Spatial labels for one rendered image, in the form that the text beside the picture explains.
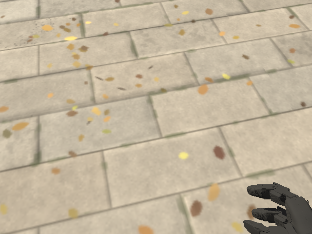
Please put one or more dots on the right robot hand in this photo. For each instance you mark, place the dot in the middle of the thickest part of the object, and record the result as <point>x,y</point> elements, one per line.
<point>295,219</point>

